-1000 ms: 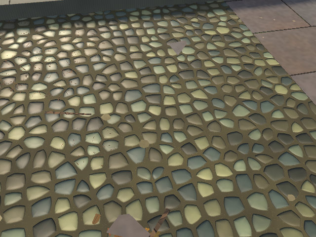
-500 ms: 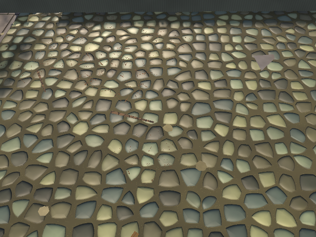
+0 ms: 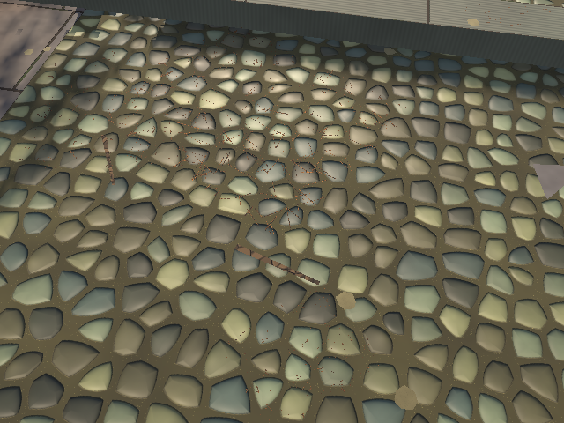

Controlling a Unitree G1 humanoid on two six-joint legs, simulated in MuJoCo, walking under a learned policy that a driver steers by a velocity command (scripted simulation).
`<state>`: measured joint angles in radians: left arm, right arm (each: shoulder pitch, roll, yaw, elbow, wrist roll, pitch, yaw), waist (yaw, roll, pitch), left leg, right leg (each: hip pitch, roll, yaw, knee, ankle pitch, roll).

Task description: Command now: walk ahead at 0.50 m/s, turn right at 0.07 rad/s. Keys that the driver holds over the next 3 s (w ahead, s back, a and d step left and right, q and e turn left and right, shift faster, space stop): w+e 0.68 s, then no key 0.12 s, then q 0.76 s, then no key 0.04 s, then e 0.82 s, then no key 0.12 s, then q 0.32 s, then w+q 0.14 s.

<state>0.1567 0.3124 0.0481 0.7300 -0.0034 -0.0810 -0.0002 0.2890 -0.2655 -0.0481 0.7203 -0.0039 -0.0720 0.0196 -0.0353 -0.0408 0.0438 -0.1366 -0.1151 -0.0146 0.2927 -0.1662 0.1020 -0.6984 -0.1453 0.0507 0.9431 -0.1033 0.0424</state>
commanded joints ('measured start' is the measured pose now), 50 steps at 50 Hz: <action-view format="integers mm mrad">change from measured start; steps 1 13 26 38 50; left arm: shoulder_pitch -14 111 119 338 100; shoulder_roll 46 135 153 -5 56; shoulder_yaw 6 52 54 10 15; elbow -43 -89 -109 -94 -106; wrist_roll -7 -10 -14 -6 4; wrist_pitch -6 -3 16 44 90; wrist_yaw -8 -58 6 21 39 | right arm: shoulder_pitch -27 -6 -158 13 -137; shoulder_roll -150 -215 -99 -285 -212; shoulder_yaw -34 -50 7 -64 -41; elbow -44 21 -103 -80 -20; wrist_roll -2 9 -17 -50 15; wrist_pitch -23 35 -25 -54 24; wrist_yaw -11 -46 -20 -15 -7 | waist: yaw -6 110 46 21 46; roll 85 110 -9 254 180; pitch -11 -162 -43 -363 -188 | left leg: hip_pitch -54 218 -438 419 -59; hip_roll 241 305 175 492 303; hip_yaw -61 89 -33 -490 -251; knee -145 363 524 197 62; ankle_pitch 241 939 38 508 566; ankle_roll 117 7 -185 159 131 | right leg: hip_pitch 75 382 424 182 407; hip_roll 9 211 49 273 164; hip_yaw -21 -136 209 142 3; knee -169 -422 -718 138 -259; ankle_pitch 223 13 200 -389 -187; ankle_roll -7 -175 -314 -43 37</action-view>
